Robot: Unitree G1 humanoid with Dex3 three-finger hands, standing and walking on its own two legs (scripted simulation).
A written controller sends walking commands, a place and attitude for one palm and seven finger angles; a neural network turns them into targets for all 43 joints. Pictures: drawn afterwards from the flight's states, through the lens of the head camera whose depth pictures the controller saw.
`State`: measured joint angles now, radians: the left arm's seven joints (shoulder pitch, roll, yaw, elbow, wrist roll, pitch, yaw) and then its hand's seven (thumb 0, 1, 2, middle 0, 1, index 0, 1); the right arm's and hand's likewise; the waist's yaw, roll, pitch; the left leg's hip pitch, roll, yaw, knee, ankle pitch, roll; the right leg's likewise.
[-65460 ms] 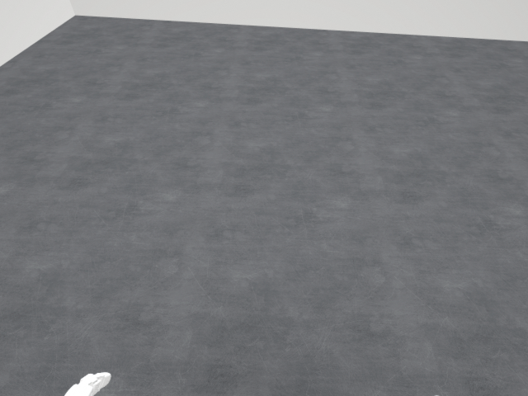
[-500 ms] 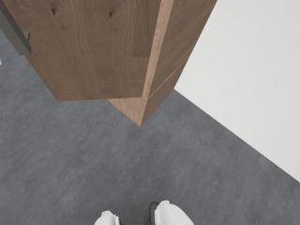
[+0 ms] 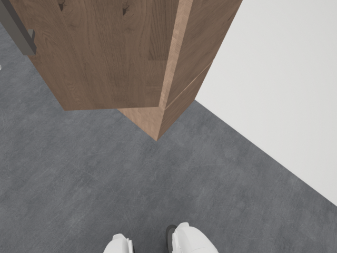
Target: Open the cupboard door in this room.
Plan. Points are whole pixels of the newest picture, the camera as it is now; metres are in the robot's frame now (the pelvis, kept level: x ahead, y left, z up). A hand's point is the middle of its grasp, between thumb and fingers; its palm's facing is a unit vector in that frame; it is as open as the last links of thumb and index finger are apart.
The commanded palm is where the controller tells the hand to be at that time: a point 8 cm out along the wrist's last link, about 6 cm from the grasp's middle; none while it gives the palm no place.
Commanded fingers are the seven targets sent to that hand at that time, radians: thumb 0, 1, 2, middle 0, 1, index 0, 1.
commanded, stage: slide the fingers in behind the handle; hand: left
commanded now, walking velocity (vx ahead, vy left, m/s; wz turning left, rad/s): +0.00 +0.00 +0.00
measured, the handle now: (15, 17) +0.59 +0.24 +0.12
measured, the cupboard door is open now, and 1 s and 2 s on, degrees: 46 46 46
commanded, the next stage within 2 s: close the thumb around the handle in 1.68 s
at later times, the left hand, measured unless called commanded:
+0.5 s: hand out of the picture +0.54 +0.27 +0.13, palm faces +0.00 -1.00 +0.01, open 14.0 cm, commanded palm +0.53 +0.31 +0.12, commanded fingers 0.00 -0.50 0.30 -0.30 -1.20 -0.30 -1.20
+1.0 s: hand (11, 35) +0.54 +0.24 +0.13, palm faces +0.01 -1.00 +0.01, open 14.0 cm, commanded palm +0.52 +0.28 +0.12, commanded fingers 0.00 -0.50 0.30 -0.30 -1.20 -0.30 -1.20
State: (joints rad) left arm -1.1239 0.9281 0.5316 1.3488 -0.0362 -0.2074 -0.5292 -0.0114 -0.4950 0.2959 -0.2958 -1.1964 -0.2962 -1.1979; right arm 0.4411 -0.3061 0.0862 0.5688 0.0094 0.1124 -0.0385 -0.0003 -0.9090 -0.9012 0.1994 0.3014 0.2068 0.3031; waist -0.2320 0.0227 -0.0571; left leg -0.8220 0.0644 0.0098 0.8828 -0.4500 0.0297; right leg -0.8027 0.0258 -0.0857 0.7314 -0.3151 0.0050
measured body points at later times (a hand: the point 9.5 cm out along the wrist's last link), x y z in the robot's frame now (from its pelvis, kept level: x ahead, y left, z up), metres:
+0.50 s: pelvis -0.01 +0.01 +0.00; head +0.14 +0.04 +0.42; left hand +0.53 +0.32 +0.13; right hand -0.06 -0.26 -0.09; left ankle -0.03 +0.09 -0.70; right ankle +0.01 -0.13 -0.70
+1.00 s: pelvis +0.00 +0.00 +0.00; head +0.14 +0.02 +0.43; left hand +0.53 +0.30 +0.13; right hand -0.03 -0.27 -0.09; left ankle -0.03 +0.09 -0.70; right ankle +0.01 -0.13 -0.70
